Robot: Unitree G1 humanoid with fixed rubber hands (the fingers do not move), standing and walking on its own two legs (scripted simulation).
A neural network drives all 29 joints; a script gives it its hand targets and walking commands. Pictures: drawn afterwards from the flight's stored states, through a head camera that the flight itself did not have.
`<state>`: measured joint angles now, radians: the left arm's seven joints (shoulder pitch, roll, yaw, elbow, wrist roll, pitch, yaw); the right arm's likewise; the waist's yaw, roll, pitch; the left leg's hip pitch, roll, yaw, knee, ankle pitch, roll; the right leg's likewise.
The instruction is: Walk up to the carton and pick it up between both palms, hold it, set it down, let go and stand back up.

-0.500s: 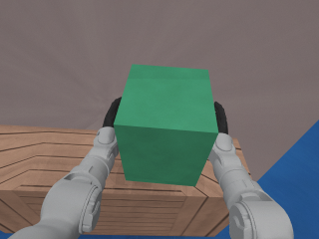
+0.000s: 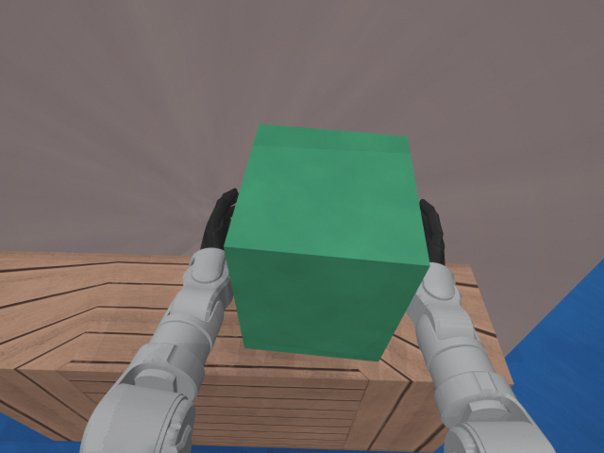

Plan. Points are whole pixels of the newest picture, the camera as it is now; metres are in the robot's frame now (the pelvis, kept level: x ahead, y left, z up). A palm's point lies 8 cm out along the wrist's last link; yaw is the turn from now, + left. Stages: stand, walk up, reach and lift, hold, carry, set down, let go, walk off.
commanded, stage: reach and lift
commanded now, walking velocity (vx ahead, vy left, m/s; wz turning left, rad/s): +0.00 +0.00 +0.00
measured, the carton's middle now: (321, 248) +0.40 +0.00 +0.08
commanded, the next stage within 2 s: hold in 1.84 s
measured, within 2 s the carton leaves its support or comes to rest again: neither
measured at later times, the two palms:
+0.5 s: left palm (229, 240) +0.37 +0.12 +0.12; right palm (461, 250) +0.36 -0.17 +0.13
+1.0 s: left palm (209, 226) +0.35 +0.14 +0.16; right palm (459, 239) +0.35 -0.16 +0.16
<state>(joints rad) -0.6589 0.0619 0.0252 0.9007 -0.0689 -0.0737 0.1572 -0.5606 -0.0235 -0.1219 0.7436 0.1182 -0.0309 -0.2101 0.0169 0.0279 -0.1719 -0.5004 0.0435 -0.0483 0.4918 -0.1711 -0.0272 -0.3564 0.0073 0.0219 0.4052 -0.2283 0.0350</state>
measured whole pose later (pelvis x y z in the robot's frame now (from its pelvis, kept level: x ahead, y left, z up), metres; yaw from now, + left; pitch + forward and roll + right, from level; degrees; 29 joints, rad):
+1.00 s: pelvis -0.01 -0.02 +0.01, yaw +2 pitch -4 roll +0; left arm -0.54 -0.04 0.23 0.21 0.23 0.52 0.00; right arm -0.55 0.01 -0.09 0.43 0.12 0.30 -0.23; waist -0.05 -0.07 0.01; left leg -0.16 0.04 -0.07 0.34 -0.11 -0.05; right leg -0.06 0.01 0.01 0.35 -0.23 0.01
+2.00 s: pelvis +0.01 -0.02 +0.01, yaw +1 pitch -7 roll -1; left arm -0.47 -0.07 0.20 -0.05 0.27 0.70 0.02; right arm -0.53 -0.06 0.02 0.32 0.25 0.37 -0.25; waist -0.08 -0.06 0.03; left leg -0.08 0.04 -0.06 0.36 -0.16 -0.05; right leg 0.04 0.01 0.01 0.32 -0.24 0.01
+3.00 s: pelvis -0.01 -0.01 +0.01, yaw +1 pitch -6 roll -1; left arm -0.58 -0.04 0.22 0.12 0.28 0.65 0.02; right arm -0.62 -0.04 -0.04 0.49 0.21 0.30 -0.23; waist -0.06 -0.07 0.02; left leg -0.13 0.04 -0.06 0.38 -0.14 -0.04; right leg 0.00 0.00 0.00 0.33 -0.22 0.02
